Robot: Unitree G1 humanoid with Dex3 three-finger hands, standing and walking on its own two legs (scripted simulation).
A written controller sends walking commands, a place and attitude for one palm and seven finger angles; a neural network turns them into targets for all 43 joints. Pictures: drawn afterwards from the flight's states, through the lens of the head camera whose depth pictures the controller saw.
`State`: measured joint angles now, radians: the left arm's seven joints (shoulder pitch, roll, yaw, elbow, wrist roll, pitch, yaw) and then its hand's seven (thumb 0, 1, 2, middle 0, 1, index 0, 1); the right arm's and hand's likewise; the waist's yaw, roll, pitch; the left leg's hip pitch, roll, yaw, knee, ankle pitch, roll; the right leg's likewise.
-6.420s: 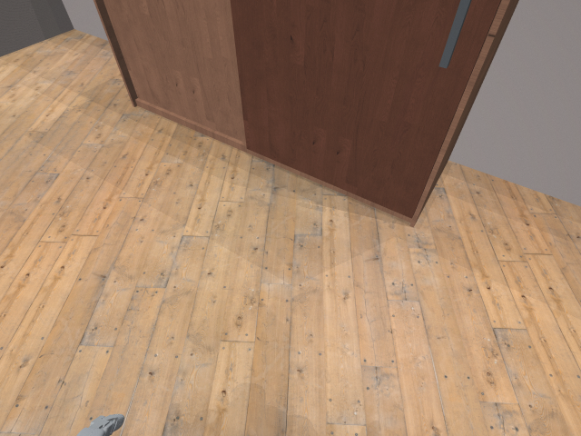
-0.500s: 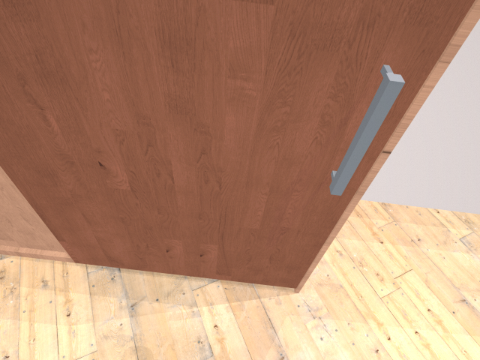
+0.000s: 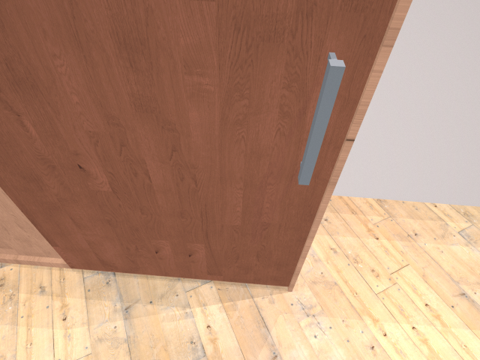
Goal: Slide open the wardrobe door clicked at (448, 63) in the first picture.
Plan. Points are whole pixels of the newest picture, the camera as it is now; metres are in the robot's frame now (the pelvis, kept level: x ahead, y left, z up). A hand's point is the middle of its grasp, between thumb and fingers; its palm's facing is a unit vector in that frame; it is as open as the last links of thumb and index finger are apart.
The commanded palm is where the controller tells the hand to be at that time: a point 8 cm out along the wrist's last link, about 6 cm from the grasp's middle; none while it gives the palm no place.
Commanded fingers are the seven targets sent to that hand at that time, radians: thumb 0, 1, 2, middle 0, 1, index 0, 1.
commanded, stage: come to a stop and stand still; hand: right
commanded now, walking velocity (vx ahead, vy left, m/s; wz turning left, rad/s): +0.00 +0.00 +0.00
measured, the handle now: (316, 126) +0.52 -0.13 +0.13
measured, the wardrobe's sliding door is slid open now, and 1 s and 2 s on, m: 0.00 0.00 0.00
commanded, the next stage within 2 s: look again from close up in 0.32 s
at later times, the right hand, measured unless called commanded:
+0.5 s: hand out of the picture +0.04 -0.17 -0.17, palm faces -0.01 +0.98 -0.21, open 7.3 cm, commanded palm none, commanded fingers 0.00 -0.90 -0.90 0.20 0.30 0.20 0.30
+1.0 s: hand out of the picture +0.03 -0.13 -0.17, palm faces +0.02 +0.98 -0.20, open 7.3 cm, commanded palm none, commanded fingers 0.00 -0.90 -0.90 0.20 0.30 0.20 0.30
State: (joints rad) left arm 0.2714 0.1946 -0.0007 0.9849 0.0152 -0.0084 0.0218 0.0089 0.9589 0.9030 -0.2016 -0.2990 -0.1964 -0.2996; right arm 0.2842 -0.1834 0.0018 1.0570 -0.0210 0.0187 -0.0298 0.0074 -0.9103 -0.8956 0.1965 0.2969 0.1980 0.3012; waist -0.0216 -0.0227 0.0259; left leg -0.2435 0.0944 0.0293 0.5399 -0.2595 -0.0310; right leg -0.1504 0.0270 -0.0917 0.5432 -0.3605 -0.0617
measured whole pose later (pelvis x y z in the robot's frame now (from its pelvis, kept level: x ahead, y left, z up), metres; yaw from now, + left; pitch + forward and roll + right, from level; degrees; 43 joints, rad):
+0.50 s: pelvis +0.01 +0.01 +0.00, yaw +1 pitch -2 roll +0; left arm 0.31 0.15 -0.01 1.09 0.01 -0.02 0.03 0.00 0.91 0.90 -0.20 -0.30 -0.20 -0.30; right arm 0.24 -0.16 0.00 1.08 -0.02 0.01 -0.03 0.01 -0.92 -0.90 0.20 0.30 0.20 0.30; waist 0.00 -0.01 0.07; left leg -0.22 0.09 0.00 0.52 -0.26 -0.07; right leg -0.10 0.03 -0.11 0.47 -0.34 -0.05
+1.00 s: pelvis +0.02 +0.04 +0.01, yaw +0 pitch -1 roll +0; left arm 0.24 0.16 0.00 1.11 0.01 -0.02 0.03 0.00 0.91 0.90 -0.20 -0.30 -0.19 -0.30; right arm 0.25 -0.17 0.00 1.10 -0.02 -0.01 -0.03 0.01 -0.92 -0.90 0.20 0.30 0.20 0.30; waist -0.01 0.00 0.05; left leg -0.21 0.04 0.05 0.48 -0.25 -0.01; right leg -0.10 -0.03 -0.07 0.44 -0.32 0.01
